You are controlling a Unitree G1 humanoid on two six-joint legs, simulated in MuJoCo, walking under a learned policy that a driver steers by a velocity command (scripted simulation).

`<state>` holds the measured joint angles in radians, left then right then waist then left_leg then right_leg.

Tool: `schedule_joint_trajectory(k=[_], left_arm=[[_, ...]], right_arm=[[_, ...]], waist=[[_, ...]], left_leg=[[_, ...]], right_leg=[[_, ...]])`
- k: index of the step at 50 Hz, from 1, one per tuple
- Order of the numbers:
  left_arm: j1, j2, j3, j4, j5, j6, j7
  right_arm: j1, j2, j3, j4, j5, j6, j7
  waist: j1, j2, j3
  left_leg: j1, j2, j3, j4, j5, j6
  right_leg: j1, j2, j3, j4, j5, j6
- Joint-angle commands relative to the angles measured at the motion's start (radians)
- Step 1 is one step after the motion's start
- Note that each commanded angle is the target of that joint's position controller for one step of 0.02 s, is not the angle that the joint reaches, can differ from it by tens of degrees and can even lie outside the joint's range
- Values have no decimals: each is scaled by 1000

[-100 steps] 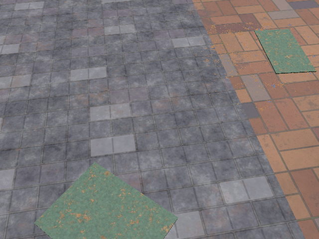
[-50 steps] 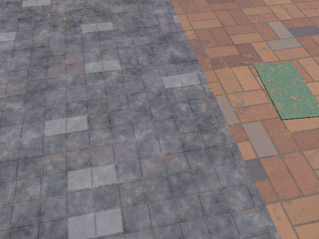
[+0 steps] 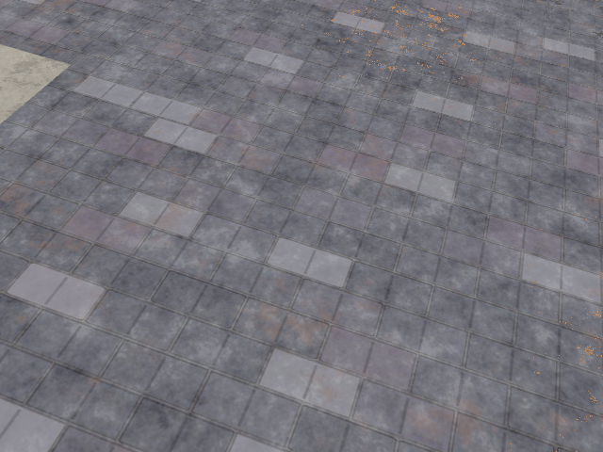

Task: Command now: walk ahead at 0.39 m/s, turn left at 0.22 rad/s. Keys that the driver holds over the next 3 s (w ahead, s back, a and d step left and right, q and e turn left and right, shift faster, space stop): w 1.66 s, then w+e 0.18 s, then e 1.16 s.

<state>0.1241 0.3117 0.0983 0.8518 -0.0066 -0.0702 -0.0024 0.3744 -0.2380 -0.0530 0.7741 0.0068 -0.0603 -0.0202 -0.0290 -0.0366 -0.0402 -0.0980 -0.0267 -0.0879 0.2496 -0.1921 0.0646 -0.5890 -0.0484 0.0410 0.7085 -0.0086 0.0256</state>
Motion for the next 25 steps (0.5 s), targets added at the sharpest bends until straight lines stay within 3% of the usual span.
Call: schedule_joint_trajectory(k=[1,5,8,10,11,12,13,14,15,16,17,18,19,22,25], left_arm=[[-167,43,-6,-102,-7,-29,-11],[-218,36,-22,-130,-13,-46,-28],[-212,47,-28,-143,-17,-58,-40],[-143,69,-20,-131,-17,-62,-42],[-54,89,-8,-103,-13,-62,-37],[95,130,11,-63,-9,-62,-29],[278,204,27,-39,8,-60,-22],[326,238,33,-16,9,-56,-33],[278,143,7,-22,-11,-55,-34],[208,104,-6,-38,-11,-48,-30],[144,88,-14,-56,-2,-42,-31],[108,67,-21,-66,6,-39,-33],[95,60,-25,-67,14,-40,-33],[113,73,-23,-48,3,-50,-29],[150,91,-21,-30,-1,-44,-17]], right_arm=[[36,-195,-52,-27,5,-15,-3],[66,-197,-54,0,9,-10,-1],[68,-204,-57,9,14,-3,3],[44,-213,-58,7,16,4,4],[30,-205,-54,2,15,6,3],[25,-175,-42,-5,8,6,4],[27,-114,-20,-35,-9,0,3],[109,-55,-4,-47,10,-24,3],[55,-159,-25,-36,30,-38,6],[-14,-183,-30,-47,36,-45,13],[-48,-171,-28,-47,23,-47,12],[-70,-163,-32,-49,10,-43,13],[-58,-147,-32,-47,7,-36,16],[-59,-109,-26,-51,1,-19,15],[-162,-91,-18,-89,-7,-22,14]], waist=[[-46,172,96],[-74,151,126],[-61,162,120],[-13,177,87],[36,166,35],[100,131,-67],[158,-31,-227],[113,-311,-292],[127,-183,-177],[107,-111,-66],[81,-27,-19],[62,-15,23],[40,-37,27],[18,-43,43],[37,-21,69]], left_leg=[[68,249,-197,-119,-84,142],[94,265,-191,-87,-36,154],[96,278,-194,-46,56,145],[85,273,-182,16,215,124],[64,233,-146,112,375,102],[-19,174,-86,307,454,68],[-269,82,-11,659,222,12],[-574,-54,-31,921,-378,-31],[-687,11,-92,1032,-350,-24],[-713,68,-53,1025,-249,-11],[-671,112,-21,979,-159,-12],[-643,138,-9,930,-106,-17],[-596,157,-5,906,-72,-21],[-591,166,27,841,-13,-48],[-631,162,49,667,123,-69]], right_leg=[[-131,-7,-2,-92,12,4],[-114,-4,-20,-163,-36,-17],[-28,9,-39,-203,-92,-50],[107,34,-66,-237,-104,-80],[247,64,-90,-266,-90,-101],[476,25,-47,-255,-77,-140],[795,-196,233,-260,-147,-233],[981,-353,650,-394,-335,-340],[906,-329,624,-432,-430,-308],[786,-295,475,-440,-368,-269],[672,-250,382,-462,-278,-248],[587,-216,317,-491,-186,-246],[534,-190,266,-516,-121,-245],[475,-163,159,-553,82,-263],[479,-141,83,-567,205,-252]])
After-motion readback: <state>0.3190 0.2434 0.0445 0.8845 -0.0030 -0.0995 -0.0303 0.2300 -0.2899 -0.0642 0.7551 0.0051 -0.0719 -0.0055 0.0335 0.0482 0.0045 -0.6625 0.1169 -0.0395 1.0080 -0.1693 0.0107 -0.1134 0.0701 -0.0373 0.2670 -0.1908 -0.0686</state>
